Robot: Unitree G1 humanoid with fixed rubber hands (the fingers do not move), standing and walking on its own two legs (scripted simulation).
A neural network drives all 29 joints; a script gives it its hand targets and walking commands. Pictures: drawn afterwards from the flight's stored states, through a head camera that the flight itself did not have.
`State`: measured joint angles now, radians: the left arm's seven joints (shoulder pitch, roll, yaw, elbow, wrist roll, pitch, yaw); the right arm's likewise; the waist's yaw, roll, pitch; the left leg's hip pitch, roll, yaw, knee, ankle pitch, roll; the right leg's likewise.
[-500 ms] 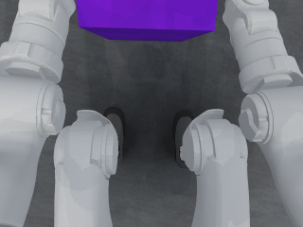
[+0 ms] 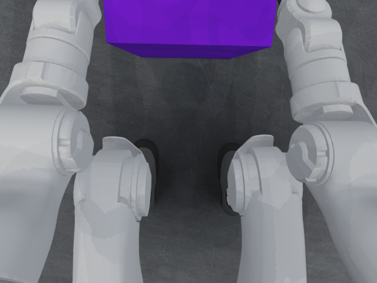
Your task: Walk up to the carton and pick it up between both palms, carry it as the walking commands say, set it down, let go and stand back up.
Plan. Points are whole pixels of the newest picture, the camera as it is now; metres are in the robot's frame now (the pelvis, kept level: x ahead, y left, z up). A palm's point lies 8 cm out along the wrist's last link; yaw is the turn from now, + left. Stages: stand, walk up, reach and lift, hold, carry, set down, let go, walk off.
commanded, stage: reach and lift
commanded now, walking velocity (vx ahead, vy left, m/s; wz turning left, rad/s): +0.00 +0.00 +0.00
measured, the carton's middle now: (188, 0) +0.54 +0.01 -0.23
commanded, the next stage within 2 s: none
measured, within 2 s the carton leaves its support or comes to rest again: leaves its support in 0.30 s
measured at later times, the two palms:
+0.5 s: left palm out of the picture +0.57 +0.15 -0.12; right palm out of the picture +0.56 -0.14 -0.12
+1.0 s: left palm out of the picture +0.56 +0.16 -0.06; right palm out of the picture +0.55 -0.14 -0.06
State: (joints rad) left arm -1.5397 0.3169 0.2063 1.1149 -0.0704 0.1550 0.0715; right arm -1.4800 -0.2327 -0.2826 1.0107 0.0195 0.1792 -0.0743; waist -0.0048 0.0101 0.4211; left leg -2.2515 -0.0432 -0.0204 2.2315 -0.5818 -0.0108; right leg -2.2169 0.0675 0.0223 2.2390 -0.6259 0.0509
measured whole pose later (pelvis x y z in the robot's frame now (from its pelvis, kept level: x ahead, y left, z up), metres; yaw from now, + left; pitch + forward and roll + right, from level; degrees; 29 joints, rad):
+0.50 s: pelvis +0.00 +0.00 +0.01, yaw -1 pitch +38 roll -1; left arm -1.45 0.24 0.30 0.95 0.04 0.24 0.10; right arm -1.40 -0.18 -0.34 0.88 -0.02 0.25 -0.12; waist 0.00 0.00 0.27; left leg -2.28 -0.06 -0.05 2.19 -0.58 -0.03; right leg -2.25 0.09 0.02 2.19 -0.61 0.05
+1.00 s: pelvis +0.01 +0.00 +0.05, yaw +0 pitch +44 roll -2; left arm -1.35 0.16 0.39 0.79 0.13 0.32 0.06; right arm -1.29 -0.10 -0.44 0.71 -0.12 0.34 -0.07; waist 0.00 0.00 0.11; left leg -2.24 -0.09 -0.06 2.03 -0.56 -0.04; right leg -2.21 0.10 0.03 2.03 -0.60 0.06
